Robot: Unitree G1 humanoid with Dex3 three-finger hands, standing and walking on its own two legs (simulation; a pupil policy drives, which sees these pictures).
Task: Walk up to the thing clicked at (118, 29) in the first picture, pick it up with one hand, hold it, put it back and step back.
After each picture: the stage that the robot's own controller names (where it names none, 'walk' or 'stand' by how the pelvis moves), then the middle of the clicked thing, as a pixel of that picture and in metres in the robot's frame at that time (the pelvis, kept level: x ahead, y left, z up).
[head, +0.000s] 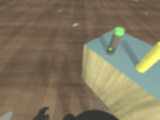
stand; (114, 43) +0.65 -0.18 +0.09
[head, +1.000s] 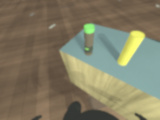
rise first; (88, 41) +0.57 +0.06 +0.11
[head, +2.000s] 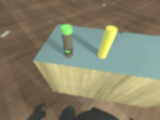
stand; (67, 43) +0.51 +0.19 +0.12
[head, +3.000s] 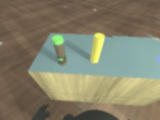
stand; (60, 52) +0.48 +0.24 +0.09
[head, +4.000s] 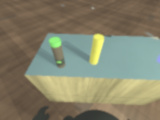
stand; (58, 54) +0.45 +0.24 +0.09
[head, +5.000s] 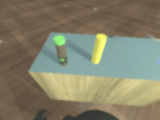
stand; (61, 52) +0.47 +0.23 +0.09
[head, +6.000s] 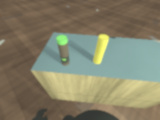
stand; (64, 52) +0.48 +0.21 +0.09
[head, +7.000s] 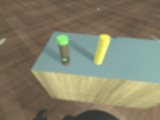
stand; (64, 52) +0.47 +0.21 +0.09
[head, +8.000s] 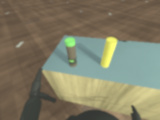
rise first; (71, 53) +0.48 +0.19 +0.09
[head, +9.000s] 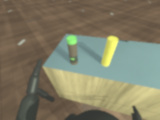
go down; (73, 51) +0.50 +0.19 +0.09
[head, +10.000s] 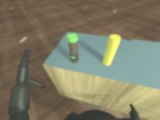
go down; (73, 50) +0.50 +0.18 +0.10
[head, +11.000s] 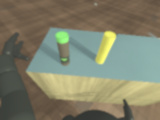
go down; (64, 51) +0.46 +0.17 +0.11
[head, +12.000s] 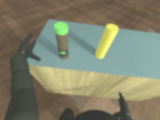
close in; (62, 43) +0.49 +0.17 +0.13
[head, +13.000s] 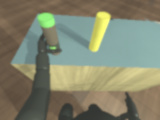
close; (51, 38) +0.50 +0.20 +0.15
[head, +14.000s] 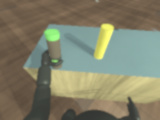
lift; (54, 51) +0.41 +0.22 +0.15
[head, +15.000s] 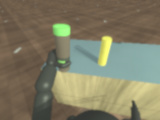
lift; (63, 51) +0.32 +0.16 +0.27
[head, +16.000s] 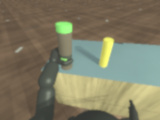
hold; (65, 48) +0.34 +0.15 +0.27
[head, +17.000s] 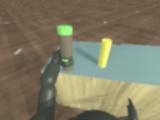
hold; (66, 50) +0.34 +0.15 +0.26
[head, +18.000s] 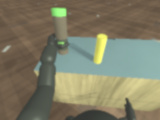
crouch; (61, 33) +0.45 +0.18 +0.29
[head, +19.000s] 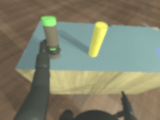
lower; (52, 40) +0.50 +0.21 +0.15
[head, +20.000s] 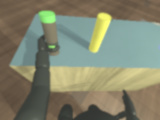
lower; (51, 36) +0.51 +0.20 +0.15
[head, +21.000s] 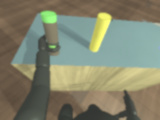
lower; (52, 37) +0.51 +0.20 +0.15
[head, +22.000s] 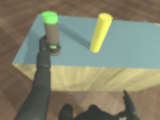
lower; (52, 37) +0.50 +0.20 +0.15
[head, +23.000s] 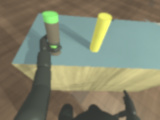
rest; (53, 37) +0.51 +0.20 +0.15
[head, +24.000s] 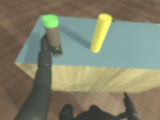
withdraw; (54, 39) +0.49 +0.20 +0.15
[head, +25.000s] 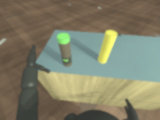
sink last; (65, 52) +0.45 +0.18 +0.13
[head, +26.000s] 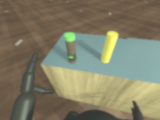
stand; (71, 49) +0.49 +0.19 +0.12
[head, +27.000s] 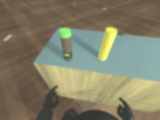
stand; (67, 46) +0.48 +0.19 +0.14
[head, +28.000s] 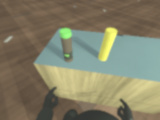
stand; (67, 47) +0.48 +0.19 +0.14
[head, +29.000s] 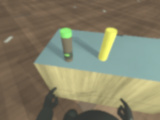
stand; (67, 47) +0.49 +0.19 +0.14
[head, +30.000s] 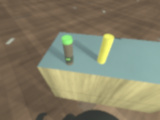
stand; (68, 52) +0.49 +0.19 +0.09
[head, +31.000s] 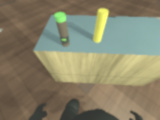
walk; (63, 31) +0.60 +0.24 +0.12
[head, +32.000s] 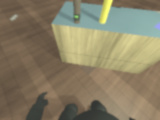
walk; (76, 10) +0.94 +0.19 +0.12
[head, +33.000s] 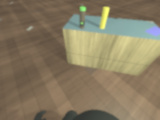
stand; (82, 18) +1.14 +0.19 +0.10
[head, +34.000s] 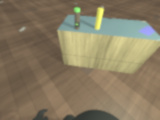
stand; (77, 19) +1.11 +0.22 +0.09
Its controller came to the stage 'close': yes
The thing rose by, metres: 0.21
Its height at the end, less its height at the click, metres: +0.00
